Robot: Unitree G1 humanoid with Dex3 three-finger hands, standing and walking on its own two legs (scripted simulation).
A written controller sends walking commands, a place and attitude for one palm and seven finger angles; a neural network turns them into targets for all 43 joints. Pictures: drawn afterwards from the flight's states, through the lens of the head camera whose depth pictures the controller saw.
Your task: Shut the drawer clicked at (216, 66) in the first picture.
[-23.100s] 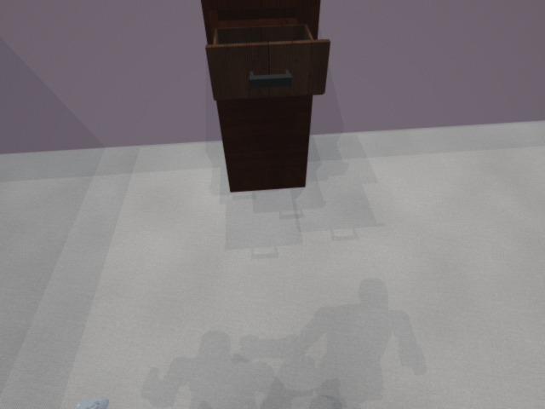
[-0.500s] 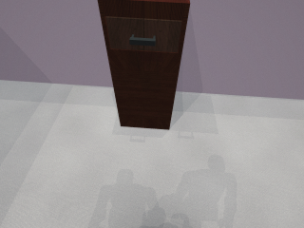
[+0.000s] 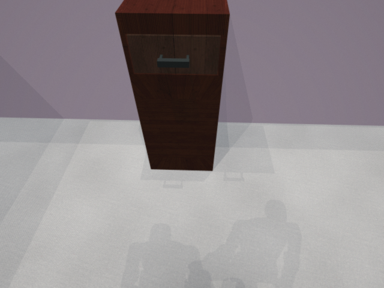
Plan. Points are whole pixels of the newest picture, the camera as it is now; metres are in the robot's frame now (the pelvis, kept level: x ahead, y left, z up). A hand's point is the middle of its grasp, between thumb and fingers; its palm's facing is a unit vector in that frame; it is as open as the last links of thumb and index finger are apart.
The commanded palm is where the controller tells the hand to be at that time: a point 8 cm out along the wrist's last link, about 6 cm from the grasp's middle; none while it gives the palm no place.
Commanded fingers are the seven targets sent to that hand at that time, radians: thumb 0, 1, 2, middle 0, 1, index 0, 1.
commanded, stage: let the arm hang, fingers relaxed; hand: left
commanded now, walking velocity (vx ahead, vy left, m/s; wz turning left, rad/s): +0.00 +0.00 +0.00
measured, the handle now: (173, 60) +0.90 +0.12 +0.02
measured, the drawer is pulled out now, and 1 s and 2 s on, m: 0.00 0.00 0.00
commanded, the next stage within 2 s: look to check the result in 0.12 s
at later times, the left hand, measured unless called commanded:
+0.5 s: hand out of the picture +0.03 +0.17 -0.17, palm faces +0.02 -0.98 -0.22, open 7.4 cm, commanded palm none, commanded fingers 0.00 0.90 0.90 -0.20 -0.30 -0.20 -0.30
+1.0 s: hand out of the picture +0.06 +0.17 -0.17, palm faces +0.02 -0.97 -0.23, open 7.4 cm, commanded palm none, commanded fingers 0.00 0.90 0.90 -0.20 -0.30 -0.20 -0.30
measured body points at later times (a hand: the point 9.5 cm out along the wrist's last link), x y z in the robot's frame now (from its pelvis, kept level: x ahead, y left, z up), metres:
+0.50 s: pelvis +0.02 -0.01 +0.00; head +0.04 -0.02 +0.45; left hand +0.03 +0.22 -0.15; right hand +0.01 -0.23 -0.16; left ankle +0.04 +0.11 -0.74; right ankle +0.03 -0.11 -0.74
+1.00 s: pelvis +0.03 -0.02 +0.00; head +0.05 -0.03 +0.45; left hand +0.06 +0.22 -0.15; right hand +0.04 -0.24 -0.16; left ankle +0.04 +0.11 -0.74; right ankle +0.03 -0.11 -0.74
